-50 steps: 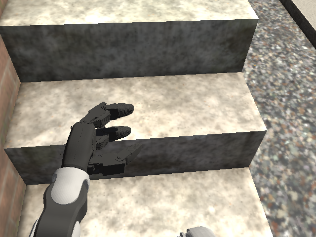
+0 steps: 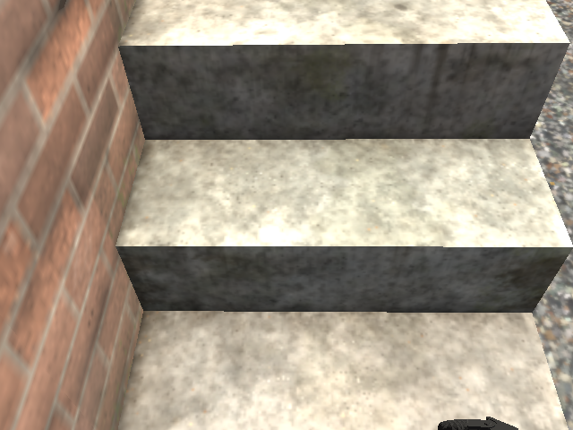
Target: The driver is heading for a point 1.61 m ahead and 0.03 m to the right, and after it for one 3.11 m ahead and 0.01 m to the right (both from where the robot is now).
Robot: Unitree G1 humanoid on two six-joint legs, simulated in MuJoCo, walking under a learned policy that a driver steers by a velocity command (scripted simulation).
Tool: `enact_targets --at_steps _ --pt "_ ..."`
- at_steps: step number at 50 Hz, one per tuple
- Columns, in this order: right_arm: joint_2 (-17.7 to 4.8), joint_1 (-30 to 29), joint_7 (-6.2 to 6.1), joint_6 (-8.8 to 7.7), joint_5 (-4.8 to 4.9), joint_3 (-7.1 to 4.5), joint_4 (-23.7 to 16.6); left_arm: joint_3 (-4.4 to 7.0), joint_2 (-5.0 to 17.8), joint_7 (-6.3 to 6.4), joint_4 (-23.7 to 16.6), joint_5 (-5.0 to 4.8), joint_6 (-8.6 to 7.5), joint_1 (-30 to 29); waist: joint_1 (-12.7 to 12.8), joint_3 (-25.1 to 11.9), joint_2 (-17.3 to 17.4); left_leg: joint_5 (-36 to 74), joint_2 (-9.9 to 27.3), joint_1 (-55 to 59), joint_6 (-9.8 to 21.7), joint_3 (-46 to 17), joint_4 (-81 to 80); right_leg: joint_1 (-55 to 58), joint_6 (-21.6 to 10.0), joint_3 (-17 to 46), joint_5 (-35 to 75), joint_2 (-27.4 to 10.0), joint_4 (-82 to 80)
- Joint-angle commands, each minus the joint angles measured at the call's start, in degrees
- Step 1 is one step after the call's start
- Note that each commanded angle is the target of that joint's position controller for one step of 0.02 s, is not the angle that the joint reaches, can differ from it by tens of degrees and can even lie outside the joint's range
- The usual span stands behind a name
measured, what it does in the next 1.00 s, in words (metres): climbs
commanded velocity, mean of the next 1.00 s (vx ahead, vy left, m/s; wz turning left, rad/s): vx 0.14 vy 0.00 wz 0.00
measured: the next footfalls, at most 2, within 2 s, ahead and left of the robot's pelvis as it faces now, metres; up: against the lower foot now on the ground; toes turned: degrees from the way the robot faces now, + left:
right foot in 1.16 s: +0.17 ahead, -0.13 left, +0.19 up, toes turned +2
left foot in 1.40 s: +0.15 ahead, +0.08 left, +0.20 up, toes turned +0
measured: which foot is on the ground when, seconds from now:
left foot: down 0.00-1.00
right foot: down 0.00-0.86, up 0.88-1.00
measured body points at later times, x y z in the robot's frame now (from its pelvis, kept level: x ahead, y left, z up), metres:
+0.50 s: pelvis +0.02 +0.03 +0.00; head +0.03 +0.06 +0.45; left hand +0.02 +0.28 -0.16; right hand +0.15 -0.18 -0.12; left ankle +0.04 +0.22 -0.55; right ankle -0.08 -0.12 -0.74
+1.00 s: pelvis +0.08 +0.05 +0.07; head +0.09 +0.08 +0.52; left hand +0.13 +0.28 -0.09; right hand +0.12 -0.19 -0.05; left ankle +0.04 +0.22 -0.54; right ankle -0.06 -0.07 -0.49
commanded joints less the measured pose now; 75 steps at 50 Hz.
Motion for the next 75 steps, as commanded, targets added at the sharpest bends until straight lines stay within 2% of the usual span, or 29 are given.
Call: enact_targets --at_steps 1,3,7,11,26,31,38,42,44,45,47,48,49,50,52,55,56,57,58,59,60,61,62,63,66,68,70,72,75 --pt "-0.2 -2.9 1.15 -1.14 0.05 0.99 -4.2 2.30 9.2 1.05 0.9 0.56 1.85 8.8 1.0 1.2 -6.8 0.9 -0.6 -7.1 0.6 6.5 -0.9 6.4 -4.8 6.7 44.9 -9.8 -6.6" --pt "-0.1 0.0 1.30 -0.36 -1.09 1.30 -2.8 2.20 8.9 1.63 0.6 -0.86 2.45 4.0 -0.9 3.4 -6.9 1.6 0.0 -3.9 1.7 6.5 -5.0 -0.5 -4.4 7.8 17.0 -9.5 -13.6" --pt "-1.7 2.3 -0.12 0.96 -2.78 1.09 2.7 1.69 8.3 2.09 -2.4 -3.11 0.85 0.5 -0.7 -0.5 -6.3 2.5 -2.8 3.5 1.3 8.4 -11.6 -9.5 -1.2 0.9 -2.5 -3.3 -15.1" --pt "-4.2 6.1 -0.91 -0.59 -2.11 0.35 7.7 1.31 8.1 3.53 0.2 -1.29 0.54 4.2 -0.9 -3.0 -2.1 5.1 -3.3 5.5 3.0 5.0 -14.7 -7.2 0.2 -3.0 4.1 -2.0 -11.6" --pt "-2.8 3.2 -0.90 0.46 -2.92 0.11 16.1 0.83 6.7 3.05 6.4 -1.83 0.37 4.8 -2.3 -2.8 3.4 12.4 -2.5 6.5 4.6 5.4 -13.5 -8.8 -1.0 -3.5 13.3 -1.2 -11.8" --pt "-2.9 2.1 -1.58 1.29 -3.97 -0.62 14.5 2.70 11.0 2.96 8.0 -0.08 0.88 5.4 -2.0 -4.2 -1.6 4.9 -5.7 3.0 4.3 12.1 -8.2 -4.7 -7.7 -1.7 32.2 -5.1 -12.7" --pt "-5.2 7.2 -2.78 2.43 -3.91 -3.25 10.4 5.07 17.4 3.62 8.9 1.82 2.64 2.6 -8.5 -7.7 -4.9 1.7 -11.9 9.0 6.6 13.9 -15.2 -2.0 -11.4 -4.0 66.4 -6.9 -7.1" --pt "-6.8 15.0 -2.29 4.33 -4.91 -5.41 12.2 5.91 16.3 3.18 8.9 3.83 4.09 0.6 -12.2 -7.5 3.6 10.3 -9.7 12.6 12.3 6.7 -28.8 -7.5 -11.6 -6.1 67.7 -3.1 6.0" --pt "-10.6 22.0 -2.25 5.34 -8.05 -6.52 13.7 5.78 9.7 2.09 9.4 3.96 5.59 -2.3 -14.4 -8.3 20.9 30.9 4.5 11.7 22.5 -17.7 -46.9 -16.1 -6.1 -2.2 14.7 3.5 41.8" --pt "-5.9 10.3 -11.06 2.22 -4.81 -4.75 12.8 5.80 3.8 5.04 1.8 -4.40 6.44 -19.0 -5.5 -11.1 15.1 15.0 3.9 18.8 17.1 -25.9 -64.1 -8.9 -3.7 7.4 11.6 7.5 44.4" --pt "-4.4 1.3 -14.28 -0.77 -3.86 -4.65 10.7 5.51 3.3 8.32 2.0 -1.78 8.23 -10.8 1.2 -8.1 18.2 27.6 6.7 17.0 16.9 -25.0 -52.8 -14.5 -2.3 13.0 11.4 7.7 54.7" --pt "-8.5 0.8 -4.81 -0.70 -5.02 -5.78 10.7 5.51 8.0 6.68 2.9 0.20 4.91 -3.1 -2.9 -4.8 34.7 48.6 9.3 17.2 16.5 -13.4 -30.2 -30.8 -1.3 14.6 -4.0 4.2 74.0" --pt "-6.8 9.3 -2.29 -1.41 -4.72 -5.73 13.3 5.72 9.3 6.76 0.5 -3.24 3.05 -8.1 -7.0 -5.3 17.2 45.4 9.2 15.6 15.8 -17.3 -38.0 -34.7 -2.3 14.7 -13.5 6.1 75.3" --pt "-6.9 15.0 -2.10 -1.94 -3.28 -5.50 16.0 5.27 9.3 7.52 -2.8 -1.96 2.02 -14.7 -8.9 -5.1 9.9 54.0 11.2 21.2 16.2 -21.7 -34.9 -41.5 -3.2 16.3 -18.8 4.7 74.8" --pt "-6.8 24.0 -6.37 -3.04 -3.62 -6.06 21.3 3.63 8.4 9.39 -10.4 -0.45 2.46 -29.1 -13.1 -10.1 7.7 54.4 12.5 36.8 16.7 -24.7 -38.5 -58.7 -4.3 15.7 -27.7 4.6 76.4" --pt "-6.8 12.6 -8.94 -4.55 -2.73 -6.76 17.5 1.57 4.8 10.08 -12.3 -0.66 5.16 -25.3 -5.1 -11.8 7.0 41.7 10.2 28.8 10.2 -18.3 -44.6 -50.0 1.7 14.3 -23.7 -0.7 51.4" --pt "-7.5 2.6 -7.65 -4.12 0.11 -6.95 15.1 -0.36 -1.0 8.00 -13.8 -3.12 5.70 -22.4 4.7 -6.6 1.8 33.6 4.9 10.8 4.9 -9.3 -48.7 -27.9 6.7 5.5 -31.5 -1.6 21.8" --pt "-10.5 -1.5 -3.85 -1.34 -5.25 -8.21 13.6 0.96 0.1 8.33 -4.7 -6.59 4.47 -11.9 4.2 -7.6 -3.4 12.4 2.1 -3.2 2.2 -5.7 -51.1 -7.7 5.1 -1.9 9.2 5.7 20.4" --pt "-8.6 -5.7 1.52 -1.69 -4.39 -6.75 14.0 3.26 -1.9 6.68 6.8 -3.67 2.70 7.0 14.4 -2.9 8.9 20.0 -3.3 -11.4 -1.8 3.9 -49.0 16.3 5.0 -5.6 13.7 8.7 28.0" --pt "-6.0 7.0 2.93 -2.55 -1.54 -7.34 12.7 4.97 9.1 6.11 7.6 -4.26 0.88 6.7 4.7 -3.3 -2.7 21.4 -6.0 -0.9 -2.6 10.7 -39.0 5.9 -4.0 11.0 31.6 6.5 16.6" --pt "-3.9 15.9 2.54 -2.47 -1.27 -7.27 14.8 6.05 17.7 6.07 4.6 -4.08 0.47 -5.0 -2.7 -2.7 -8.7 9.9 -5.1 7.6 -6.0 10.4 -26.5 -4.8 -12.8 26.9 37.2 -3.7 6.0" --pt "-4.0 14.0 1.58 -1.68 -0.75 -7.44 14.8 4.87 14.1 5.01 1.4 -4.76 0.55 -13.1 -3.4 -0.6 -6.6 6.2 -3.9 9.6 -7.6 6.1 -17.3 -13.1 -13.5 31.8 27.8 -6.7 3.6" --pt "-3.9 12.1 0.82 -1.14 -2.54 -7.75 14.0 3.74 11.4 4.51 0.3 -6.17 0.90 -16.6 -4.4 -1.4 -6.3 5.9 -1.9 8.7 -6.6 3.7 -13.5 -15.5 -10.7 33.0 10.0 -6.7 1.2" --pt "-3.6 14.9 -0.04 -0.90 -3.67 -7.75 14.7 3.00 9.8 4.79 -0.4 -6.47 0.93 -19.2 -5.7 -1.8 -8.9 9.6 -0.8 9.1 -5.2 2.3 -11.7 -17.8 -9.4 32.7 -2.5 -6.5 -0.1" --pt "0.3 11.8 0.79 -1.43 -4.49 -5.47 12.1 0.04 3.0 7.56 -1.5 -5.72 0.48 -26.5 -8.3 -0.9 -1.4 5.9 0.3 14.7 -5.2 4.9 -33.2 -20.3 -4.9 25.1 -14.6 -2.5 -3.4" --pt "0.3 14.0 2.37 -1.41 -3.47 -4.89 13.4 1.15 6.5 8.54 1.5 -6.15 0.85 -24.7 -8.9 -0.6 0.5 16.7 -1.3 27.4 -4.1 9.6 -59.9 -17.4 -2.3 18.4 -16.2 1.8 -1.3" --pt "-1.2 13.9 3.29 -1.52 -3.79 -4.37 11.3 3.41 9.0 6.96 6.2 -4.29 1.62 -16.5 -4.7 2.4 -4.0 19.9 -3.4 34.7 0.4 11.4 -60.3 -19.5 -4.2 15.1 -16.5 1.7 -1.5" --pt "-3.9 13.6 3.58 -0.74 -3.32 -5.20 10.5 3.27 6.5 5.96 6.3 -3.17 0.87 -16.1 -3.0 2.7 3.2 12.4 -3.4 28.1 5.5 9.3 -65.5 -14.0 -4.0 9.0 -11.6 4.6 -2.4" --pt "-2.1 11.2 3.29 0.72 -5.29 -5.23 9.7 2.95 4.1 5.78 7.9 -2.57 0.17 -16.0 -2.2 1.3 1.1 19.0 -2.6 31.5 4.9 10.4 -65.8 -9.4 -5.0 9.0 -5.2 5.0 -2.8"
